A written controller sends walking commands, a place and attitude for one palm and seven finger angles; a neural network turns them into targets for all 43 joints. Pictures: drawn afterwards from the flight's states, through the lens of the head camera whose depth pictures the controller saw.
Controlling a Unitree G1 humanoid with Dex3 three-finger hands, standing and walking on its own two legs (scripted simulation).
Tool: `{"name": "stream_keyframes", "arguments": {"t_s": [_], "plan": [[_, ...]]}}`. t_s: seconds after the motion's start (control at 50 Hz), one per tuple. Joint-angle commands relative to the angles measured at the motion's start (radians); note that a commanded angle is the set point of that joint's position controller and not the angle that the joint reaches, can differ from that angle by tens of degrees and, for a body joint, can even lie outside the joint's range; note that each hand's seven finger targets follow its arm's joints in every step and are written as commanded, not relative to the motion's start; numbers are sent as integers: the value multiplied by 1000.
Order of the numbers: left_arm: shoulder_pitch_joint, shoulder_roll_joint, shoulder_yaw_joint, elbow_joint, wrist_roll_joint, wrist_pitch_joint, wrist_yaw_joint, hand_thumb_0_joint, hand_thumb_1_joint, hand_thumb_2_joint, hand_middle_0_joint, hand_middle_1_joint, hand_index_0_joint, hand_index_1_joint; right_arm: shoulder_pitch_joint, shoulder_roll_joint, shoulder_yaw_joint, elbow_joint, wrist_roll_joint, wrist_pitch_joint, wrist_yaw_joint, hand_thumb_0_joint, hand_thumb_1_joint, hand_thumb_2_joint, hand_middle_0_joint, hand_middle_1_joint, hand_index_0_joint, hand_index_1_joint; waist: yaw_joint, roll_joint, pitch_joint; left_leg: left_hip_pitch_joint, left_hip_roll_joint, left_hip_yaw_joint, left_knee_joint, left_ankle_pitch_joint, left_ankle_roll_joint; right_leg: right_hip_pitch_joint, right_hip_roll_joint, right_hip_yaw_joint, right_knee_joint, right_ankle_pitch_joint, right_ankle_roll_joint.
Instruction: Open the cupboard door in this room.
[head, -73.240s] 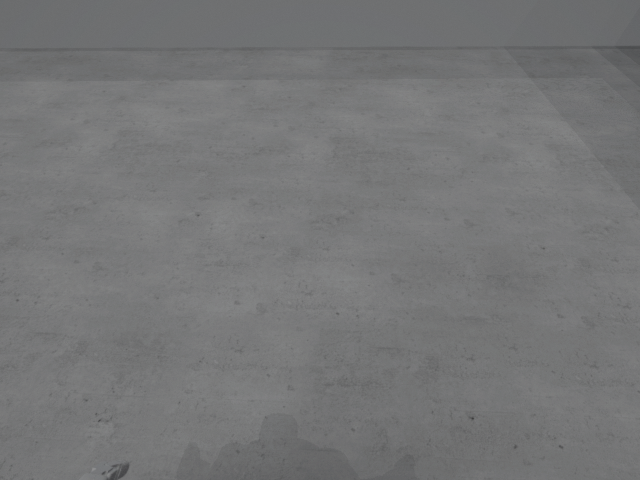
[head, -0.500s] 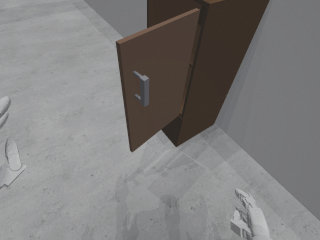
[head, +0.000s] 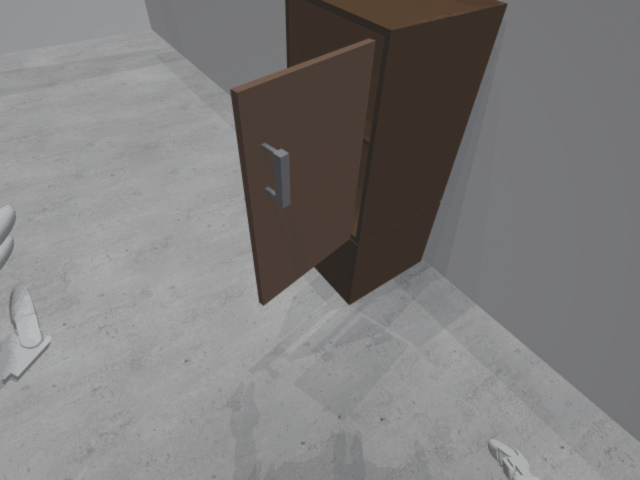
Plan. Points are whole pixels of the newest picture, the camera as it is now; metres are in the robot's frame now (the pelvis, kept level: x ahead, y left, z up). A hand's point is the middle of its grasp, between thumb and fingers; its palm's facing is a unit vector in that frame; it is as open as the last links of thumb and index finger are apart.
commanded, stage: stop stepping back and stand still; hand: left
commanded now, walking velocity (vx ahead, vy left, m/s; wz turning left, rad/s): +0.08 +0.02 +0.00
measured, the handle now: (275, 175) +0.64 +0.10 +0.03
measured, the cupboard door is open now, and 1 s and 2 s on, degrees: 100 100 100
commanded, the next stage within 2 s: let the arm hang, fingers relaxed in 0.10 s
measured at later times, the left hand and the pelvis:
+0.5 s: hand out of the picture +0.07 +0.18 -0.16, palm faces +0.09 -0.98 -0.18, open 7.0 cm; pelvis +0.01 +0.01 +0.00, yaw +2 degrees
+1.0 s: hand out of the picture +0.01 +0.21 -0.16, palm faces +0.04 -0.97 -0.24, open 7.4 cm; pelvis +0.01 +0.02 +0.01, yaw +2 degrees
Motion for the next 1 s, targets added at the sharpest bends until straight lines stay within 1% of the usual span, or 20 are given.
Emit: {"name": "stream_keyframes", "arguments": {"t_s": [0.0,0.04,0.08,0.12,0.16,0.18,0.2,0.22,0.24,0.28,0.32,0.36,0.38,0.42,0.46,0.48,0.52,0.58,0.7,0.98], "plan": [[-56,202,167,-144,2,-56,19,0,900,900,-200,-300,-200,-300,-146,-118,-33,-159,9,-52,-17,0,-900,-900,200,300,200,300,23,188,64,-213,189,-268,-314,-411,100,93,-30,71,17,-143,51],[-65,201,154,-109,2,-50,13,0,900,900,-200,-300,-200,-300,-153,-118,-37,-159,11,-57,-17,0,-900,-900,200,300,200,300,24,88,86,-216,119,-165,-194,-278,70,106,-64,146,-109,-105,37],[-59,189,134,-88,-6,-51,4,0,900,900,-200,-300,-200,-300,-125,-108,-41,-149,9,-61,-4,0,-900,-900,200,300,200,300,17,-70,38,-152,6,-36,29,-106,24,66,-193,348,-264,-150,-16],[-71,184,114,-100,-9,-48,1,0,900,900,-200,-300,-200,-300,-114,-103,-47,-141,14,-57,8,0,-900,-900,200,300,200,300,23,-104,12,-121,-17,-16,184,-87,5,56,-293,449,-362,-199,-66],[-77,191,116,-133,-7,-49,3,0,900,900,-200,-300,-200,-300,-120,-100,-39,-146,15,-57,15,0,-900,-900,200,300,200,300,23,-69,-8,-92,2,-42,112,-69,7,104,-287,372,-303,25,-79],[-163,-12,-252,618,84,133,-123,0,900,900,-200,-300,-200,-300,-85,-215,-89,100,-7,-53,103,0,-900,-900,200,300,200,300,-39,-28,21,-152,47,-83,212,38,9,24,-310,188,-82,479,-76],[-133,-58,-252,639,59,199,-146,0,900,900,-200,-300,-200,-300,11,-127,-73,79,9,12,97,0,-900,-900,200,300,200,300,-25,-22,-59,-44,26,-95,122,98,6,30,-227,163,-37,430,-61],[-150,-100,-277,672,47,217,-149,0,900,900,-200,-300,-200,-300,18,-106,-55,78,4,43,94,0,-900,-900,200,300,200,300,-11,-40,-51,-24,44,-122,57,198,25,-21,-184,94,-2,258,-21],[-182,-112,-302,715,48,224,-149,0,900,900,-200,-300,-200,-300,-6,-134,-57,68,-8,54,93,0,-900,-900,200,300,200,300,1,-39,-35,-26,106,-214,5,275,61,-69,-116,61,62,119,8],[-227,-107,-313,792,41,225,-152,0,900,900,-200,-300,-200,-300,-42,-182,-45,46,-31,71,77,0,-900,-900,200,300,200,300,23,4,-21,-77,208,-348,-85,477,150,-35,-54,37,163,56,49],[-272,-82,-314,924,38,223,-146,0,900,900,-200,-300,-200,-300,-79,-183,-38,75,-35,83,68,0,-900,-900,200,300,200,300,43,42,-39,-67,194,-291,-95,634,139,60,-62,70,126,41,48],[-252,-49,-326,1083,38,219,-143,0,900,900,-200,-300,-200,-300,-117,-141,-25,113,-21,98,65,0,-900,-900,200,300,200,300,70,11,-31,-103,89,-161,-53,414,56,181,-116,145,-43,269,32],[-255,-31,-335,1156,36,213,-144,0,900,900,-200,-300,-200,-300,-103,-112,-21,144,-11,108,65,0,-900,-900,200,300,200,300,54,-45,-32,-68,22,-87,-20,214,13,172,-179,219,-122,349,7],[-300,-8,-350,1267,28,203,-143,0,900,900,-200,-300,-200,-300,-37,-72,-18,214,-3,131,64,0,-900,-900,200,300,200,300,11,-43,-21,21,-24,-41,5,-21,-9,105,-247,289,-256,247,-29],[-334,-38,-361,1346,23,205,-140,0,900,900,-200,-300,-200,-300,-8,-52,-14,272,-5,138,64,0,-900,-900,200,300,200,300,-4,23,15,78,-2,-59,-54,44,0,47,-196,229,-291,75,-19],[-322,-86,-344,1364,27,206,-137,0,900,900,-200,-300,-200,-300,-7,-38,-20,287,-15,138,62,0,-900,-900,200,300,200,300,6,125,26,74,13,-79,-90,71,7,48,-170,199,-288,34,-9],[-310,-90,-356,1422,22,209,-138,0,900,900,-200,-300,-200,-300,-12,-37,-18,317,-16,138,60,0,-900,-900,200,300,200,300,23,181,38,21,45,-114,-160,58,18,104,-134,165,-277,27,2],[-303,-89,-364,1490,20,206,-138,0,900,900,-200,-300,-200,-300,22,-53,-21,358,-11,133,57,0,-900,-900,200,300,200,300,28,65,9,26,54,-116,-187,86,20,175,-135,140,-281,78,3],[-291,-88,-376,1577,17,207,-135,0,900,900,-200,-300,-200,-300,49,-58,-12,422,-4,124,48,0,-900,-900,200,300,200,300,34,45,31,54,74,-121,-226,166,22,188,-134,110,-257,162,2],[-294,-98,-375,1614,20,211,-128,0,900,900,-200,-300,-200,-300,57,-39,-15,463,-8,129,50,0,-900,-900,200,300,200,300,30,18,117,37,59,-110,-251,57,21,119,-133,127,-284,30,8]]}}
